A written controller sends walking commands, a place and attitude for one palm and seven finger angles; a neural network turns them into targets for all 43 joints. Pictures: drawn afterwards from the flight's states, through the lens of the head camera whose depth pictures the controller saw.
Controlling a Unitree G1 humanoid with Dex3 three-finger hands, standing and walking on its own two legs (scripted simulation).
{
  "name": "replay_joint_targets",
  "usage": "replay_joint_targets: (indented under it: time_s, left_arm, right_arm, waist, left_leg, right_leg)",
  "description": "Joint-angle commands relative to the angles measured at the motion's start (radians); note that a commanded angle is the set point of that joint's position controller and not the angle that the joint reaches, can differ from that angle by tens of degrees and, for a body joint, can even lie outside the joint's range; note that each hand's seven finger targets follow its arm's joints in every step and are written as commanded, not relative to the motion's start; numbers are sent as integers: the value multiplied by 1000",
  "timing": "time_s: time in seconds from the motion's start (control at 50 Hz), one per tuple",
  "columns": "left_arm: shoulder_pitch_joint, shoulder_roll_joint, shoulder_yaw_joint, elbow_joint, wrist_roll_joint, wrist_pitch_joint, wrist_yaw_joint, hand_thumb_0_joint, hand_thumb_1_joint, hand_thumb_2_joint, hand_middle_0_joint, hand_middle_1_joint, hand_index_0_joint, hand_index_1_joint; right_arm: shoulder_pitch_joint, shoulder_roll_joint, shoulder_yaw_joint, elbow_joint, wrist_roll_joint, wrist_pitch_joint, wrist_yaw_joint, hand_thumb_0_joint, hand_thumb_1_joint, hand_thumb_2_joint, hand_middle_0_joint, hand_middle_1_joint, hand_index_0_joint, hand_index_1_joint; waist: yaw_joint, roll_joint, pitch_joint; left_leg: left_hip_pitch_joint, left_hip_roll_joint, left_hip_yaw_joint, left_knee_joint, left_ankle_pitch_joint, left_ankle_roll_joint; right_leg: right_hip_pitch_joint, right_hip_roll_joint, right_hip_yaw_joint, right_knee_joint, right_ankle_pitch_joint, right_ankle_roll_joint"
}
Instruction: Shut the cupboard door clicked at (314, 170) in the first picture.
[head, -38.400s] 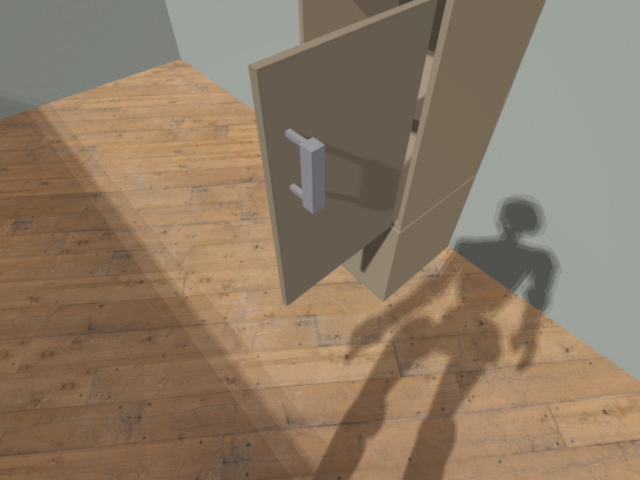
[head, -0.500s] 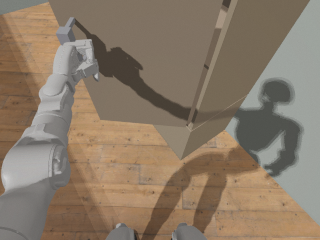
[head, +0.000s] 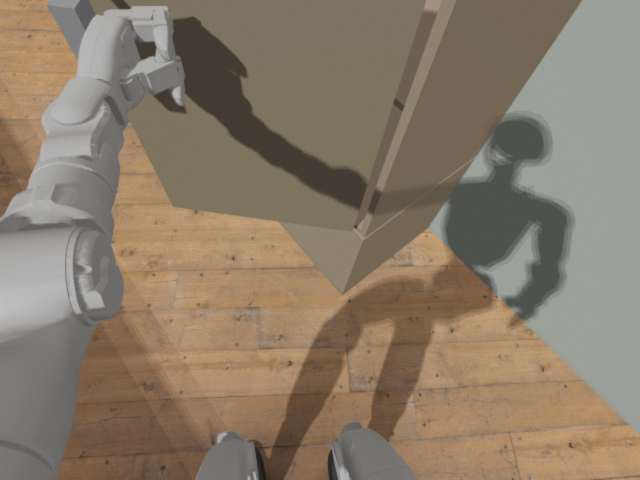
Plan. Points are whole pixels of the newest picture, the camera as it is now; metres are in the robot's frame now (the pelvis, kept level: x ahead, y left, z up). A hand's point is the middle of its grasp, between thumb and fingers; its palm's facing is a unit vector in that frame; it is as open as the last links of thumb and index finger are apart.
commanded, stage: push the door shut along its arc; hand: left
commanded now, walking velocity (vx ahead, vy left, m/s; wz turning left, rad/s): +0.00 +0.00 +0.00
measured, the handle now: (103, 42) +0.62 +0.16 +0.13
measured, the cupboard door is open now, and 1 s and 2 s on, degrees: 44 34 34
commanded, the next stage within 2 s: pull the fist back off the door in 0.54 s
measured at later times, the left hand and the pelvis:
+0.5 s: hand (193, 45) +0.59 +0.06 +0.15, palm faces -0.36 -0.93 -0.01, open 3.3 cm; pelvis +0.00 +0.00 -0.01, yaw +0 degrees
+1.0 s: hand (216, 39) +0.62 +0.03 +0.13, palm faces +0.06 -1.00 -0.03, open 3.1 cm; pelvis +0.01 +0.00 -0.01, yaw +0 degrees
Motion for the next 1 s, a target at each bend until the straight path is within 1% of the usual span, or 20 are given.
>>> replay_joint_targets:
  time_s: [0.0,0.1,0.14,0.2,0.24,0.3,0.36,0.4,0.48,0.62,0.64,0.68,0.72,0.76,0.78,0.82,0.84,0.88,0.94,0.98]
  left_arm:
    - [-588,249,63,-206,-11,-53,-12,0,900,900,-1300,-1500,-1300,-1500]
    - [-604,215,33,-245,-2,-48,-33,0,900,900,-1300,-1500,-1300,-1500]
    - [-628,209,25,-206,1,-26,-35,0,900,900,-1300,-1500,-1300,-1500]
    - [-672,197,15,-217,6,-20,-36,0,900,900,-1300,-1500,-1300,-1500]
    - [-703,227,31,-211,8,-15,-36,0,900,900,-1300,-1500,-1300,-1500]
    - [-733,214,19,-203,10,-17,-44,0,900,900,-1300,-1500,-1300,-1500]
    - [-748,192,-3,-155,18,0,-50,0,900,900,-1300,-1500,-1300,-1500]
    - [-794,194,-4,-187,15,-10,-55,0,900,900,-1300,-1500,-1300,-1500]
    - [-809,182,-16,-135,18,9,-60,0,900,900,-1300,-1500,-1300,-1500]
    - [-862,147,-57,-122,44,21,-67,0,900,900,-1300,-1500,-1300,-1500]
    - [-892,182,146,-136,-27,52,144,0,900,900,-1300,-1500,-1300,-1500]
    - [-869,110,136,-141,27,59,350,0,900,900,-1300,-1500,-1300,-1500]
    - [-866,61,130,-180,105,36,521,0,900,900,-1300,-1500,-1300,-1500]
    - [-865,36,80,-195,218,-4,637,0,900,900,-1300,-1500,-1300,-1500]
    - [-859,55,74,-186,256,-18,647,0,900,900,-1300,-1500,-1300,-1500]
    - [-860,40,30,-212,270,-31,621,0,900,900,-1300,-1500,-1300,-1500]
    - [-834,31,21,-196,254,-24,596,0,900,900,-1300,-1500,-1300,-1500]
    - [-797,80,60,-167,213,-5,552,0,900,900,-1300,-1500,-1300,-1500]
    - [-728,70,77,-235,162,-15,518,0,900,900,-1300,-1500,-1300,-1500]
    - [-666,40,83,-260,131,-47,514,0,900,900,-1300,-1500,-1300,-1500]
  right_arm:
    - [219,-195,-68,-26,-3,-12,-15,0,-900,-900,200,300,200,300]
    - [232,-191,-74,-27,-10,-5,-11,0,-900,-900,200,300,200,300]
    - [240,-192,-73,-19,-12,0,-11,0,-900,-900,200,300,200,300]
    - [249,-193,-76,-10,-16,0,-15,0,-900,-900,200,300,200,300]
    - [259,-194,-73,-2,-21,-1,-15,0,-900,-900,200,300,200,300]
    - [262,-193,-73,7,-24,-8,-17,0,-900,-900,200,300,200,300]
    - [263,-194,-70,18,-26,-10,-18,0,-900,-900,200,300,200,300]
    - [273,-195,-72,25,-28,-20,-19,0,-900,-900,200,300,200,300]
    - [277,-196,-64,41,-32,-23,-23,0,-900,-900,200,300,200,300]
    - [269,-193,-63,61,-35,-36,-24,0,-900,-900,200,300,200,300]
    - [315,-158,-41,15,-46,-45,-4,0,-900,-900,200,300,200,300]
    - [345,-160,-51,14,-75,-50,35,0,-900,-900,200,300,200,300]
    - [354,-151,-59,5,-105,-43,75,0,-900,-900,200,300,200,300]
    - [370,-151,-67,11,-132,-36,113,0,-900,-900,200,300,200,300]
    - [381,-158,-75,14,-134,-28,122,0,-900,-900,200,300,200,300]
    - [379,-162,-86,5,-125,-12,132,0,-900,-900,200,300,200,300]
    - [375,-162,-87,-3,-116,-4,131,0,-900,-900,200,300,200,300]
    - [377,-168,-81,-5,-104,13,119,0,-900,-900,200,300,200,300]
    - [366,-154,-78,-31,-91,22,110,0,-900,-900,200,300,200,300]
    - [361,-146,-79,-33,-89,18,110,0,-900,-900,200,300,200,300]
  waist:
    - [-48,64,-536]
    - [-47,103,-602]
    - [-64,82,-547]
    - [-78,100,-566]
    - [-83,98,-561]
    - [-95,117,-575]
    - [-113,95,-533]
    - [-118,128,-571]
    - [-139,126,-531]
    - [-155,180,-567]
    - [-122,203,-577]
    - [-134,156,-624]
    - [-124,188,-624]
    - [-135,195,-626]
    - [-139,175,-634]
    - [-131,195,-672]
    - [-122,189,-672]
    - [-108,157,-664]
    - [-68,144,-681]
    - [-58,103,-659]
  left_leg:
    - [482,-34,-75,-23,350,35]
    - [532,-32,-81,-3,427,33]
    - [493,-32,-79,-2,387,34]
    - [516,-31,-81,9,413,36]
    - [496,-31,-82,13,399,37]
    - [506,-31,-81,26,410,39]
    - [467,-32,-82,32,366,41]
    - [505,-28,-85,42,394,42]
    - [466,-29,-80,56,368,48]
    - [471,-22,-89,92,359,45]
    - [379,-3,-100,82,322,33]
    - [391,-2,-130,75,344,25]
    - [396,-6,-125,84,359,18]
    - [397,-7,-123,88,362,13]
    - [413,-7,-130,83,382,13]
    - [449,-15,-116,61,386,11]
    - [447,-22,-106,49,377,13]
    - [422,-29,-93,21,362,18]
    - [450,-33,-75,-20,383,17]
    - [458,-36,-64,-32,403,19]
  right_leg:
    - [27,27,19,-115,368,-4]
    - [9,33,11,-95,411,-8]
    - [-5,36,7,-102,387,-6]
    - [-33,37,5,-98,395,-7]
    - [-28,38,4,-97,384,-8]
    - [-49,41,2,-91,388,-8]
    - [-72,43,-4,-94,352,-10]
    - [-93,44,-5,-84,356,-9]
    - [-120,46,-13,-80,333,-13]
    - [-193,49,-25,-49,295,-17]
    - [-141,36,-2,-69,281,-8]
    - [-156,35,-19,-36,274,5]
    - [-185,30,-25,-29,271,7]
    - [-208,32,-32,-20,261,6]
    - [-202,33,-34,-19,268,4]
    - [-149,34,-25,-42,293,-3]
    - [-111,37,-20,-56,308,-6]
    - [-37,38,-16,-78,335,-6]
    - [57,40,-14,-106,387,-5]
    - [95,43,-13,-122,430,-2]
